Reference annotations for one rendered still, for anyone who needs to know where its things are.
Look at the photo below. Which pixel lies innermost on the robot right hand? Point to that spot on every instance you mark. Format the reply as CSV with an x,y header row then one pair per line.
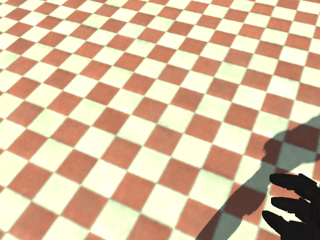
x,y
308,213

